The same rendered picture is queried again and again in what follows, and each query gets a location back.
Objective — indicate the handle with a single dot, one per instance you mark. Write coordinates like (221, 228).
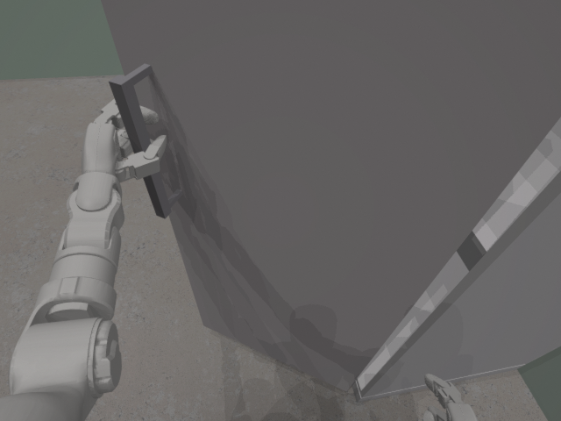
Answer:
(128, 106)

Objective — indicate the left robot upper arm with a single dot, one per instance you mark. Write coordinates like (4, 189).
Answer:
(61, 369)

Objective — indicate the fridge door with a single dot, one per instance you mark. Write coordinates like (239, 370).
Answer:
(334, 154)

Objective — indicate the robot right hand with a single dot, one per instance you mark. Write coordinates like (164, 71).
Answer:
(450, 399)

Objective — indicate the robot left hand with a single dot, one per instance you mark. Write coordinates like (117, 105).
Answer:
(103, 146)

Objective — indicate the robot left forearm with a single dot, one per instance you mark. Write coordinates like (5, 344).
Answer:
(84, 268)

